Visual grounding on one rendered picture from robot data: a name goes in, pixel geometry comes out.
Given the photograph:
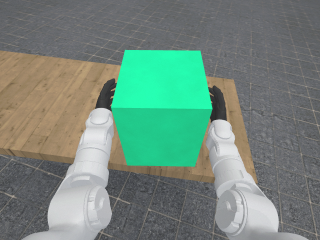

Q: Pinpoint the left robot hand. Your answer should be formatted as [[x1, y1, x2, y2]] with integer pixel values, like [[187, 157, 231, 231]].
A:
[[95, 78, 117, 111]]

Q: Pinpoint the right robot forearm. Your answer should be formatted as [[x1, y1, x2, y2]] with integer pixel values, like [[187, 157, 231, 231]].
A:
[[205, 119, 279, 228]]

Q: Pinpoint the right robot upper arm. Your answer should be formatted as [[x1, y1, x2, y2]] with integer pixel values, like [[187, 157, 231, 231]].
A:
[[215, 188, 309, 240]]

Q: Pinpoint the right robot hand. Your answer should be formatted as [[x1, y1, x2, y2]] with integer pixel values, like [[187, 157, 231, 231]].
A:
[[208, 85, 227, 122]]

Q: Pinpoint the left robot upper arm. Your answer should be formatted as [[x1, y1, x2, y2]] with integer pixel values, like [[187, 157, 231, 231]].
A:
[[21, 184, 112, 240]]

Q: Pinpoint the table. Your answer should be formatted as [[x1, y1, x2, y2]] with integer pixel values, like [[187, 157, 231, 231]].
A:
[[0, 50, 258, 189]]

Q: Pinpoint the left robot forearm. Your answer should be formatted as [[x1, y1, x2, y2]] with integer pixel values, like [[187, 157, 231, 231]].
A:
[[47, 108, 114, 226]]

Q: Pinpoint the carton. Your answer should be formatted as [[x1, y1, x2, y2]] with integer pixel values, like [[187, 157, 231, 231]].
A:
[[111, 50, 213, 167]]

